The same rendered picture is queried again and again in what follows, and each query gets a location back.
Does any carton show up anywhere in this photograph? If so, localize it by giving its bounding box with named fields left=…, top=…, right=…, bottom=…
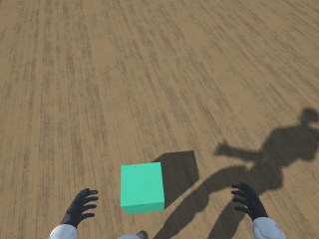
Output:
left=121, top=162, right=164, bottom=214

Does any robot left forearm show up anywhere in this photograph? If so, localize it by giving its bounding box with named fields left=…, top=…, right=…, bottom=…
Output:
left=48, top=224, right=77, bottom=239

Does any left robot hand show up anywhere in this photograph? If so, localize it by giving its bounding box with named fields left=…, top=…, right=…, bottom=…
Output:
left=60, top=188, right=99, bottom=229

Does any robot right forearm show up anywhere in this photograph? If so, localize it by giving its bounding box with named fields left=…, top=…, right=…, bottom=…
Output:
left=252, top=217, right=286, bottom=239

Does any right robot hand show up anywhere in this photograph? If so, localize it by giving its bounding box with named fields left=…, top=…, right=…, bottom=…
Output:
left=231, top=182, right=269, bottom=222

